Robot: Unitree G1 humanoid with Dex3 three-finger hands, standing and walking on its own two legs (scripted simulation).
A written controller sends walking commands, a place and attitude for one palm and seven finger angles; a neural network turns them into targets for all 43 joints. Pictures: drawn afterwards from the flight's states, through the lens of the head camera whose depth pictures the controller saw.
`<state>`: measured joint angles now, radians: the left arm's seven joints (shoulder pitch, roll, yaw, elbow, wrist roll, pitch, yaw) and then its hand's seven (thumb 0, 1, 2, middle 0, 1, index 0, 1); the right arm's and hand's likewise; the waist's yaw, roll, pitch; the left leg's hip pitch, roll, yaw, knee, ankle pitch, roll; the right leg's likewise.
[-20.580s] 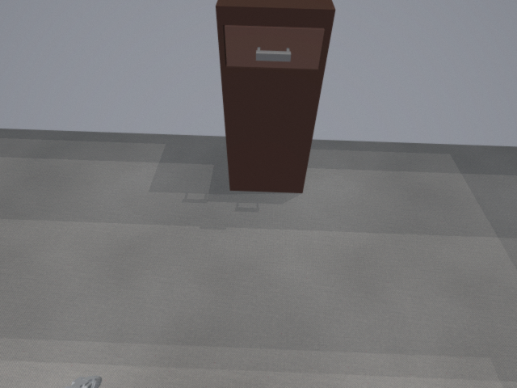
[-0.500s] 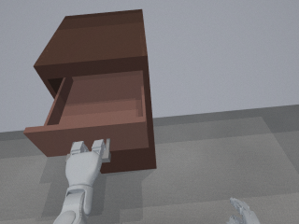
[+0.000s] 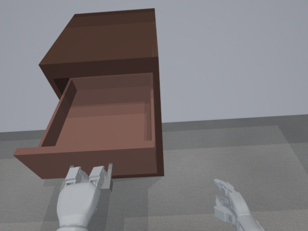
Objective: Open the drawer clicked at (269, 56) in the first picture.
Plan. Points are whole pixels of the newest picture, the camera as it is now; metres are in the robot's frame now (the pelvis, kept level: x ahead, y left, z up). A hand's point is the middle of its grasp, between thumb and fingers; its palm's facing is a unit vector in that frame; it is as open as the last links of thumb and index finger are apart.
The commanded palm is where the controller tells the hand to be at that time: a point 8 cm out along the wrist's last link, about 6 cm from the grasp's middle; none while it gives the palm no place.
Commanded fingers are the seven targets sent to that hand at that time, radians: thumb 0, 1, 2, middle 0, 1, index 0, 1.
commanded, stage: pull the drawer open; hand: left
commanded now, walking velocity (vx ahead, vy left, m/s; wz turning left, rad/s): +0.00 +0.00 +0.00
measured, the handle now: (89, 177) +0.24 +0.20 +0.03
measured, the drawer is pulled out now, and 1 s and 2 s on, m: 0.30 0.30 0.30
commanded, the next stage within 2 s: open the thumb to release the handle in 0.24 s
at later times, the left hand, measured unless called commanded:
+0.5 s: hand (87, 199) +0.19 +0.19 +0.01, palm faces +0.07 -0.09 -0.99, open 6.1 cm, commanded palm +0.16 +0.19 +0.06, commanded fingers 0.00 0.27 0.63 -0.35 -1.28 -0.35 -1.28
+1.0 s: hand (90, 202) +0.19 +0.18 +0.01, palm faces +0.05 -0.11 -0.99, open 13.5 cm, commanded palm +0.16 +0.18 +0.06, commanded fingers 0.00 -0.50 0.30 -0.30 -1.20 -0.30 -1.20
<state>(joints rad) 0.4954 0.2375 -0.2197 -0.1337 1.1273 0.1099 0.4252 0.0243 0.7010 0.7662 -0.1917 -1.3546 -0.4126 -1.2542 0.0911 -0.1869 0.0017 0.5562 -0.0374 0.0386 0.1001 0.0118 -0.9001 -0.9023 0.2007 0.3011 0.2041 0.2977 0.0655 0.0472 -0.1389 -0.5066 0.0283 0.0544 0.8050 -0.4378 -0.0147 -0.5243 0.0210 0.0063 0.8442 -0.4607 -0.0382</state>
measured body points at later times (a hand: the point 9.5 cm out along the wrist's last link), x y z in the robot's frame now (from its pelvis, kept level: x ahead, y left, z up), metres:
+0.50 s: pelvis -0.02 +0.00 +0.00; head +0.00 -0.04 +0.45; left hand +0.18 +0.20 +0.06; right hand +0.19 -0.22 -0.10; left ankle -0.02 +0.13 -0.70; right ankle -0.02 -0.09 -0.70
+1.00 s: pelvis -0.03 +0.00 +0.01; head -0.02 -0.04 +0.46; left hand +0.18 +0.19 +0.06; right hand +0.18 -0.20 -0.09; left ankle -0.02 +0.13 -0.70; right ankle -0.02 -0.09 -0.70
